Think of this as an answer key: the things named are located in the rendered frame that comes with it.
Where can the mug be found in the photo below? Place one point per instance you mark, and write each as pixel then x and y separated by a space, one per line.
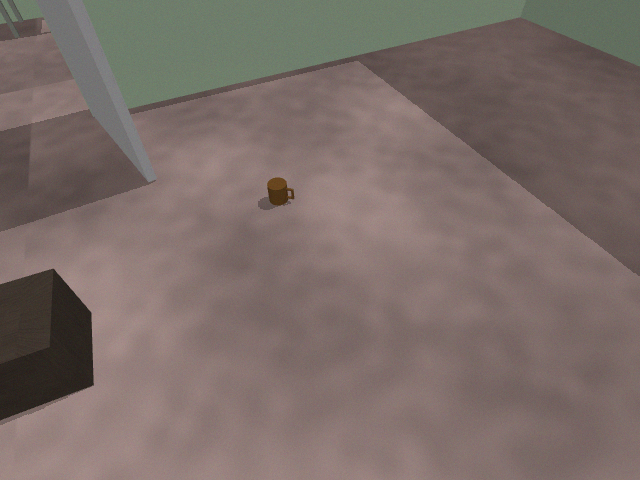
pixel 278 191

